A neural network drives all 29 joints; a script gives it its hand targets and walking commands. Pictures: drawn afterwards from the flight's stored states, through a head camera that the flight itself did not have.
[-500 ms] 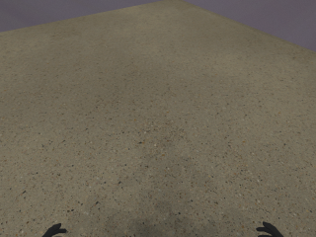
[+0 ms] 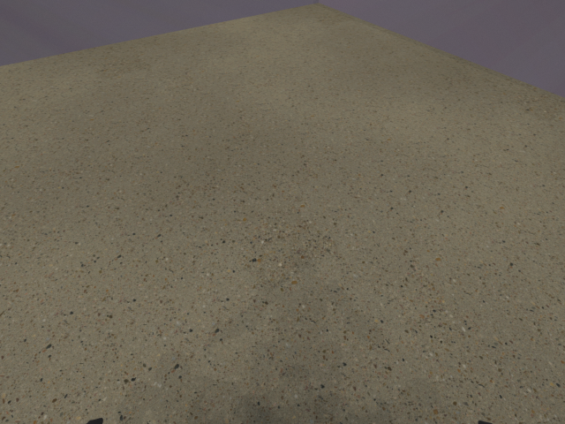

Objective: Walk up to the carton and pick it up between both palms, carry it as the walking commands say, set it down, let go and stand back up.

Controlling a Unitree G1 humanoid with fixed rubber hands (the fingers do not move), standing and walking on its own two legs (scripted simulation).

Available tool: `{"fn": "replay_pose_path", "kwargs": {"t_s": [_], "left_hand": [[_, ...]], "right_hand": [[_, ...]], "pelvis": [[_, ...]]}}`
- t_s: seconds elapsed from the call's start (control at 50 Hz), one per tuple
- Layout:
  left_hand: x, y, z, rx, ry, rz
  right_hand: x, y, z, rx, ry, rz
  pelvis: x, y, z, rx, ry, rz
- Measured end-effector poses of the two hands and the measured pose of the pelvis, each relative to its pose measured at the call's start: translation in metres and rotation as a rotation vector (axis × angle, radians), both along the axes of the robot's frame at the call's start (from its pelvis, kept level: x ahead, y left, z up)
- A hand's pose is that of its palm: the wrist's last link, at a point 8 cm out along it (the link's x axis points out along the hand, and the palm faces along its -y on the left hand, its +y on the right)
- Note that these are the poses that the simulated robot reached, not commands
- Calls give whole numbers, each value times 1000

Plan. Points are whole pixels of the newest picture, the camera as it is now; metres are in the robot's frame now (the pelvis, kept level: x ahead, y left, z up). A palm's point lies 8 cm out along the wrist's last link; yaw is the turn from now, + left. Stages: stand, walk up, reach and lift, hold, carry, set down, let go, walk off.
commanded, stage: stand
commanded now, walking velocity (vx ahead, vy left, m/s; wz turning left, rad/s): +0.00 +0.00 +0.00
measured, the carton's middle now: out of the picture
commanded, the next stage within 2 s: walk up in 0.38 s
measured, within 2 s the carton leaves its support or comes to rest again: neither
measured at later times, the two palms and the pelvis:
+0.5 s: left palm out of the picture +0.09 +0.31 -0.11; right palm out of the picture +0.09 -0.31 -0.10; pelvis +0.00 +0.00 +0.00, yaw +0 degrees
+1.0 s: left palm out of the picture +0.02 +0.52 -0.09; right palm (365, 296) +0.35 -0.13 -0.04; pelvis +0.06 +0.12 -0.02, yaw +25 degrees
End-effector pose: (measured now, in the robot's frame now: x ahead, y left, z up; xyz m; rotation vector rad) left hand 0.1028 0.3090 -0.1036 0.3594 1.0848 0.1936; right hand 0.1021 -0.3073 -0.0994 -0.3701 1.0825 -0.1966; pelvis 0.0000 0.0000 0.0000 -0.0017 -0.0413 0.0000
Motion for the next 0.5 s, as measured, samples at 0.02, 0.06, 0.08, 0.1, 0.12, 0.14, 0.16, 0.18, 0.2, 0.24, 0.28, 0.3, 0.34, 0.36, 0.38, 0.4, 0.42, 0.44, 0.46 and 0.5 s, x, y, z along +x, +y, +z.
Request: {"fn": "replay_pose_path", "kwargs": {"t_s": [0.02,0.06,0.08,0.1,0.12,0.14,0.16,0.18,0.2,0.24,0.28,0.3,0.34,0.36,0.38,0.4,0.42,0.44,0.46,0.5], "left_hand": [[-1,0,0,0,3,2],[-3,0,0,1,8,6],[-3,0,-1,0,10,8],[-4,0,-1,0,12,9],[-5,0,-1,-1,14,11],[-6,0,-1,-1,16,12],[-6,0,-1,-2,19,13],[-7,0,-1,-2,21,14],[-8,0,-2,-2,23,15],[-10,1,-2,-2,27,18],[-11,1,-2,-2,30,21],[-12,1,-3,-2,33,22],[-13,1,-3,-2,37,24],[-14,2,-3,-2,40,24],[-15,2,-3,-1,42,25],[-15,2,-3,-1,43,27],[-16,3,-3,-1,45,28],[-16,3,-3,-1,46,29],[-16,3,-3,-1,47,29],[-17,3,-3,-1,50,30]], "right_hand": [[-1,0,0,-1,3,-1],[-2,-1,0,-2,7,-3],[-2,-1,0,-2,9,-4],[-3,-1,0,-2,11,-5],[-3,-1,0,-2,12,-6],[-4,-1,0,-1,13,-6],[-4,-1,0,-1,14,-7],[-5,-1,0,-1,16,-7],[-5,-1,0,-2,17,-7],[-6,-2,0,-3,21,-8],[-7,-2,0,-6,25,-9],[-8,-2,0,-7,28,-10],[-9,-3,1,-9,30,-11],[-9,-3,1,-10,31,-12],[-9,-3,1,-10,33,-12],[-10,-3,1,-10,34,-12],[-10,-4,1,-10,36,-12],[-10,-4,0,-11,37,-12],[-11,-4,0,-11,39,-12],[-11,-4,0,-11,41,-13]], "pelvis": [[0,0,0,0,0,0],[0,0,1,0,-1,1],[-1,0,1,0,-1,1],[-1,0,1,0,-1,1],[-1,0,1,-1,0,1],[-1,0,1,-1,-1,1],[-1,0,1,-1,-1,1],[-1,0,1,0,-1,2],[-1,0,1,0,-1,2],[-2,0,2,0,-1,3],[-2,0,2,0,-1,4],[-2,0,2,-1,-1,4],[-2,0,2,-1,-1,4],[-2,0,2,-1,-1,4],[-2,0,2,-1,0,4],[-2,0,2,-1,0,4],[-2,0,2,0,0,4],[-2,0,2,-1,0,4],[-2,0,2,-1,1,4],[-2,0,2,-1,1,4]]}}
